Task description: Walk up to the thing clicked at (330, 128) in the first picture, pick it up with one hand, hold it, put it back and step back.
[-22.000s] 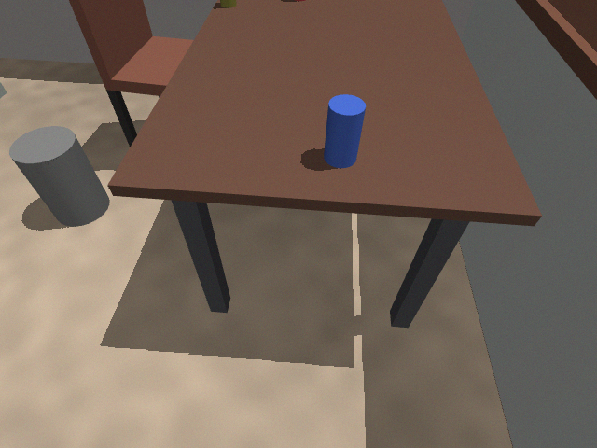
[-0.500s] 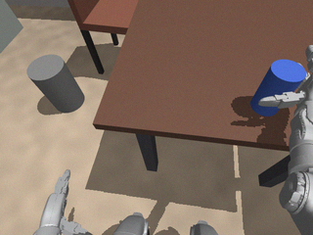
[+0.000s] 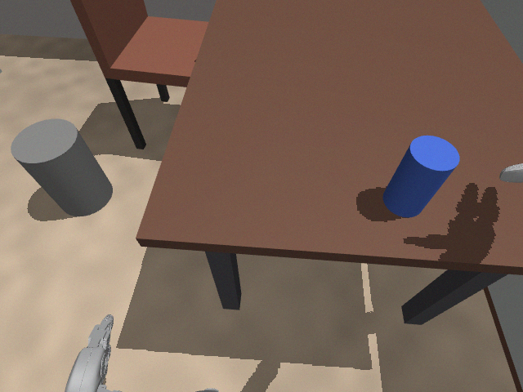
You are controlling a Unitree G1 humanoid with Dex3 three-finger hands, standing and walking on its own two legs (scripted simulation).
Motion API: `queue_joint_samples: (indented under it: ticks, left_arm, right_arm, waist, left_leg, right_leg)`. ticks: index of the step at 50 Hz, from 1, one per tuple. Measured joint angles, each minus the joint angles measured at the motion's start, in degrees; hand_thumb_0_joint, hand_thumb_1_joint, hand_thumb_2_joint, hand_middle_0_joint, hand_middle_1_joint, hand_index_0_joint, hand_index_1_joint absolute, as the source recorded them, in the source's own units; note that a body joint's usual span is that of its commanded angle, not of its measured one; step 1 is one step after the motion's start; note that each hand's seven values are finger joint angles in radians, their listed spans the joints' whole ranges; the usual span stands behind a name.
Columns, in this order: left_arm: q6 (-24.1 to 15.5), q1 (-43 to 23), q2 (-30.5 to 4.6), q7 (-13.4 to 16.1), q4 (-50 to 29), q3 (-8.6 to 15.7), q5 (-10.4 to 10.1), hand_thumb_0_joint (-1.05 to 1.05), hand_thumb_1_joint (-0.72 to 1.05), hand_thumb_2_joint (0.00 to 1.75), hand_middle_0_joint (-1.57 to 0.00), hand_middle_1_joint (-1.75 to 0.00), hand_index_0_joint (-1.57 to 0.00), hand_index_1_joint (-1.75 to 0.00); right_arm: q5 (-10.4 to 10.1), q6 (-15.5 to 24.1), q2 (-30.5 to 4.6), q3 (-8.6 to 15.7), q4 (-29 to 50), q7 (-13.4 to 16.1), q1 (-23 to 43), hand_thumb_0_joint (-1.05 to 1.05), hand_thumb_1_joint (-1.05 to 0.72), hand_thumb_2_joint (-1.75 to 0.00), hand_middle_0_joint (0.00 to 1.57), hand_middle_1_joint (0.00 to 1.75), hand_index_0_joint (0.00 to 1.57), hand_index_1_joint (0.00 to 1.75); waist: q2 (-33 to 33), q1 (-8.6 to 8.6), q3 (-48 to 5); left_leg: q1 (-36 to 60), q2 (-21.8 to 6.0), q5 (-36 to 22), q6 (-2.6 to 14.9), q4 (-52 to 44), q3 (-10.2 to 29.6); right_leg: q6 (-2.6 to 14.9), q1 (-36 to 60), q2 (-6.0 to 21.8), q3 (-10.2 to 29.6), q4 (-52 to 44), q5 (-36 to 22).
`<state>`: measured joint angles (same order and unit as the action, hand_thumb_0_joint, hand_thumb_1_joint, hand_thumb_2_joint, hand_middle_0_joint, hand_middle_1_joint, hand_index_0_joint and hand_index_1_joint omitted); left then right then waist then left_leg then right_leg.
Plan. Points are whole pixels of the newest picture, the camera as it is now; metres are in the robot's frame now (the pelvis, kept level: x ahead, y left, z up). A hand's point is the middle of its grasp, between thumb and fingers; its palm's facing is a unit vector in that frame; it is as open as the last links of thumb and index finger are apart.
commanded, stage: sink last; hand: right
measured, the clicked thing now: (417, 179) +0.44 -0.23 +0.04
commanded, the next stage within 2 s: home in 1.06 s
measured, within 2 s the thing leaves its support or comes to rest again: neither
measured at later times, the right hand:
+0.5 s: hand out of the picture +0.26 -0.28 +0.14, palm faces +0.39 +0.83 -0.39, open 17.4 cm
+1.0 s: hand out of the picture +0.14 -0.25 +0.14, palm faces +0.42 +0.80 -0.44, open 17.5 cm
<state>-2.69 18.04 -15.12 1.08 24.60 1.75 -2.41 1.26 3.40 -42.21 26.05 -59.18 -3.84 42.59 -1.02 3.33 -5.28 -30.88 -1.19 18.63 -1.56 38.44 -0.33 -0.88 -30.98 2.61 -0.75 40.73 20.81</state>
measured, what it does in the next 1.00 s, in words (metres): stands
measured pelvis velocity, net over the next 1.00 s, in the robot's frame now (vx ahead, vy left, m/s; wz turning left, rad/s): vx -0.03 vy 0.03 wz -0.05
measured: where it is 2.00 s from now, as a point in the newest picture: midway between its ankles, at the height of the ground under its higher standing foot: outside the picture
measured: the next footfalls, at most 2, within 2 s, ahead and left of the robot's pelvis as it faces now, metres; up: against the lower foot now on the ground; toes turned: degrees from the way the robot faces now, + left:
none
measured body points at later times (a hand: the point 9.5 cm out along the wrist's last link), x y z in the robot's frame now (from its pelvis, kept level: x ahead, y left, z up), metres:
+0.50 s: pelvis +0.01 +0.00 +0.01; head +0.02 +0.02 +0.46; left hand +0.17 +0.26 -0.07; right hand +0.23 -0.32 +0.16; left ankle +0.00 +0.14 -0.72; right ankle -0.01 -0.13 -0.72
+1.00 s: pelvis -0.03 +0.03 +0.02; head -0.03 +0.06 +0.46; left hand +0.14 +0.29 -0.07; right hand +0.11 -0.29 +0.17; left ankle +0.00 +0.14 -0.72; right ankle -0.01 -0.13 -0.72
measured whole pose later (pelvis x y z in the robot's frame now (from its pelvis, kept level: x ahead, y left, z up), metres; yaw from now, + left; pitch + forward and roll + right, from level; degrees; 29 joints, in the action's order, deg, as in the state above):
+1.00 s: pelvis -0.03 +0.03 +0.02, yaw -3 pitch -3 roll -1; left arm -5.1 17.5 -12.7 4.1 30.7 9.2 -0.8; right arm -3.6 12.1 -18.3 19.8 13.9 1.6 -27.8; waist -3.6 -3.3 1.6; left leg -14.5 -1.8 15.7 0.2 32.5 -2.8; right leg -2.4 -13.5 1.9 1.4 30.3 14.5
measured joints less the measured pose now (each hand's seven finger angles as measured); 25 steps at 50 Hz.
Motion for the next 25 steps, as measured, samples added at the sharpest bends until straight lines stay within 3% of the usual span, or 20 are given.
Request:
queue_joint_samples:
  ticks: [6,10,20,25]
  left_arm:
    - [0.68,-0.44,0.10,-0.45,2.00,-0.45,-0.35,-0.01,-0.52,0.05,-0.06,-0.05,-0.06,-0.05]
    - [0.26,-0.21,0.42,-0.71,0.89,0.60,-0.59,-0.01,-0.52,0.06,-0.06,-0.05,-0.06,-0.05]
    - [1.93,1.42,1.31,-0.88,-0.39,2.90,-1.33,-0.01,-0.52,0.06,-0.06,-0.05,-0.06,-0.05]
    - [2.80,1.43,1.74,0.55,0.02,4.07,-0.78,-0.01,-0.51,0.05,-0.06,-0.05,-0.06,-0.05]
  right_arm:
    - [0.42,0.18,-0.16,0.84,4.59,3.46,-3.81,-0.01,0.53,-0.04,0.07,0.05,0.06,0.05]
    - [-0.79,0.03,2.17,0.43,11.79,3.95,-11.32,-0.01,0.53,-0.05,0.07,0.05,0.06,0.05]
    - [-4.71,-1.79,15.49,-4.14,49.38,4.07,-41.49,-0.01,0.52,-0.05,0.07,0.05,0.06,0.05]
    - [-5.46,-1.14,19.74,-5.99,64.82,5.12,-53.55,-0.01,0.53,-0.05,0.07,0.05,0.06,0.05]
  waist:
    - [0.25,-1.46,0.17]
    - [-0.68,-2.32,-0.57]
    - [-2.19,-5.08,0.57]
    - [-2.04,-5.80,2.53]
  left_leg:
    - [2.32,0.21,-0.36,0.14,-2.08,-0.50]
    - [4.74,0.14,-0.41,0.04,-3.47,-0.55]
    - [11.35,-0.26,-0.49,-0.05,-5.81,-0.29]
    - [13.84,-0.39,-0.57,0.21,-6.11,-0.84]
  right_leg:
    - [-0.22,1.85,0.19,0.42,-1.42,-0.15]
    - [-0.09,4.11,0.11,0.40,-2.50,-0.04]
    - [0.00,11.14,-0.30,-0.03,-5.60,-0.48]
    - [-0.26,13.79,-0.44,0.50,-6.78,-1.25]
